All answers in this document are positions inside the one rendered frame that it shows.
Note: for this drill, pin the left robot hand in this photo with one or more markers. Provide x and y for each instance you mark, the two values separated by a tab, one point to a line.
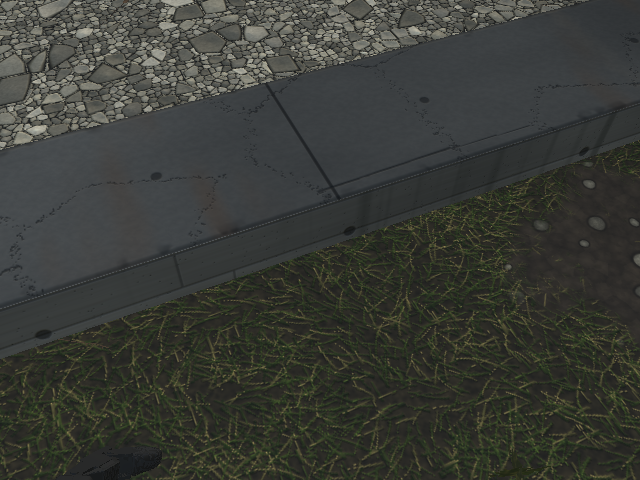
116	464

